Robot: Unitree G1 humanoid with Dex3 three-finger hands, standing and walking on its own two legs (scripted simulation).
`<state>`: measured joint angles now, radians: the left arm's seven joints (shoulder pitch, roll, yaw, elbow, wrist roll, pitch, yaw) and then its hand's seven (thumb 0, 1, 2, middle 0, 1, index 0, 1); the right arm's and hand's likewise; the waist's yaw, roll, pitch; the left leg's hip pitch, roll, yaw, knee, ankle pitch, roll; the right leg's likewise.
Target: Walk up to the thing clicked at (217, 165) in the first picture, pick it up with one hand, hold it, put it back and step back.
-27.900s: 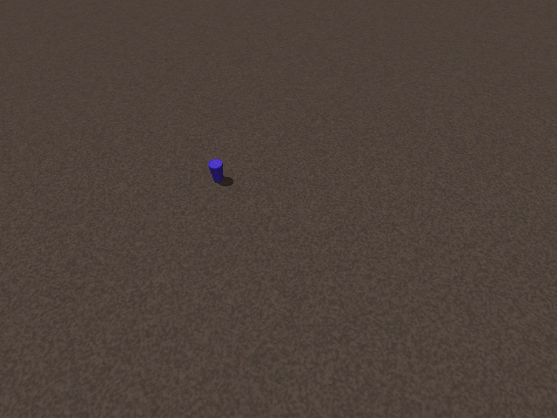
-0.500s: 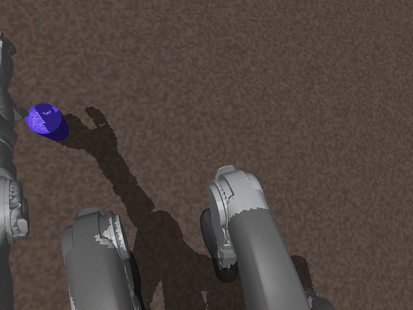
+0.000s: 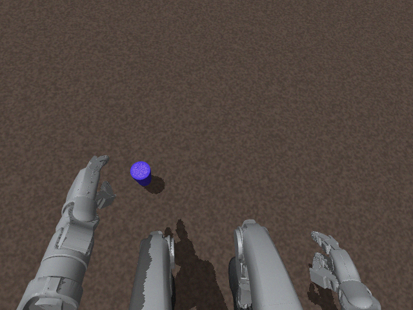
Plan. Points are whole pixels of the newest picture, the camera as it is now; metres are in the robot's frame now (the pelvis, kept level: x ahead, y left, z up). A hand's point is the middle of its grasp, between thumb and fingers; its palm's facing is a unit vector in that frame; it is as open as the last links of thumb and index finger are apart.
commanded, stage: home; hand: left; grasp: from above
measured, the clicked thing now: (142, 175) +0.54 +0.19 -0.49
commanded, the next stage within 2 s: none
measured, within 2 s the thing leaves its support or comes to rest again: neither
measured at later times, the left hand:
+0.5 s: hand (78, 230) +0.26 +0.18 +0.08, palm faces +0.08 -0.97 -0.21, open 7.4 cm
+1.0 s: hand (52, 256) +0.23 +0.19 +0.12, palm faces +0.10 -0.97 -0.20, open 7.4 cm
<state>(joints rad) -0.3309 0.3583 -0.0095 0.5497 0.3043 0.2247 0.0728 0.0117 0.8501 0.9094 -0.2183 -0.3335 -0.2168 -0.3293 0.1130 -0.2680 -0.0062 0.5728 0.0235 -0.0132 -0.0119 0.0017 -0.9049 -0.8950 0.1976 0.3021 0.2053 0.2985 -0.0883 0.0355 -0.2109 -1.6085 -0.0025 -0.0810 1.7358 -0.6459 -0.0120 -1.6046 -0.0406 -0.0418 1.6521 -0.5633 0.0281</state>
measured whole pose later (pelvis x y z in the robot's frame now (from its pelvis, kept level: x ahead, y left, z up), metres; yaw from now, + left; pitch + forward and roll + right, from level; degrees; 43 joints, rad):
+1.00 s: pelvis +0.07 +0.00 +0.17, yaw +2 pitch +10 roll -3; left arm 0.49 0.22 0.03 -0.13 -0.05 0.44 0.02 0.02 0.91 0.89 -0.20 -0.30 -0.20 -0.30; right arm 0.26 -0.22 0.04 0.52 0.01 -0.22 -0.17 0.01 -0.90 -0.89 0.20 0.30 0.21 0.30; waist -0.03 0.04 -0.16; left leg -0.68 0.02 -0.07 1.01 -0.51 -0.01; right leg -0.67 -0.02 -0.07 0.93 -0.44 0.02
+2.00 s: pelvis +0.07 +0.00 +0.17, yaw +2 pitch +10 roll -3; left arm 0.49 0.23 0.03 -0.13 -0.05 0.45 0.02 0.02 0.91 0.89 -0.20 -0.30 -0.20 -0.30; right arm 0.28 -0.22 0.03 0.55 0.00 -0.24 -0.18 0.01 -0.90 -0.89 0.20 0.30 0.21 0.30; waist -0.03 0.05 -0.16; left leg -0.68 0.03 -0.07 1.02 -0.52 -0.01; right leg -0.67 -0.02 -0.06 0.94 -0.45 0.03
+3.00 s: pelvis +0.07 +0.00 +0.20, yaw +2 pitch +2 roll +0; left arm 0.21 0.29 0.04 0.65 0.05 0.07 0.03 0.01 0.90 0.89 -0.21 -0.30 -0.21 -0.30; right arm 0.18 -0.29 -0.04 0.83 -0.07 -0.05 -0.02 0.01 -0.90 -0.89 0.20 0.30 0.21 0.30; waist 0.03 -0.02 0.02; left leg -0.40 -0.01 -0.02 0.81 -0.43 0.00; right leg -0.44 -0.05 -0.02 0.80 -0.39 0.03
